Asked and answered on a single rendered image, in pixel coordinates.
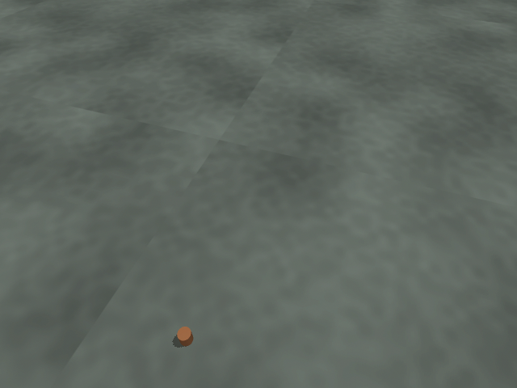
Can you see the tin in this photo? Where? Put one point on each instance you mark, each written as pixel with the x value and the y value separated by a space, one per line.
pixel 185 336

